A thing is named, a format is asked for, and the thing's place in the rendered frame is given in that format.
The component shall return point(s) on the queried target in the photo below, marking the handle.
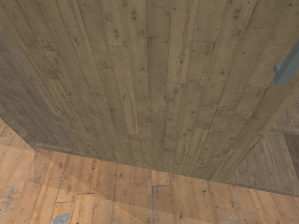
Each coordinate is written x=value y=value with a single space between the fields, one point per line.
x=289 y=67

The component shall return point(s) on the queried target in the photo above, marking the robot left hand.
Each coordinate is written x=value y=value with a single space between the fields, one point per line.
x=61 y=219

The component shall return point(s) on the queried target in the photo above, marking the wardrobe door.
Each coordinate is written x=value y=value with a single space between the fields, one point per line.
x=24 y=98
x=179 y=86

